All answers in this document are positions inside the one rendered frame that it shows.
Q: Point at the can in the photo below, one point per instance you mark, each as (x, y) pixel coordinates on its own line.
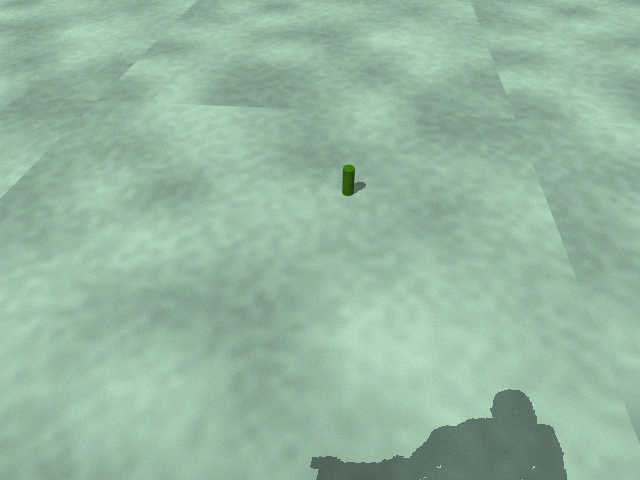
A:
(348, 180)

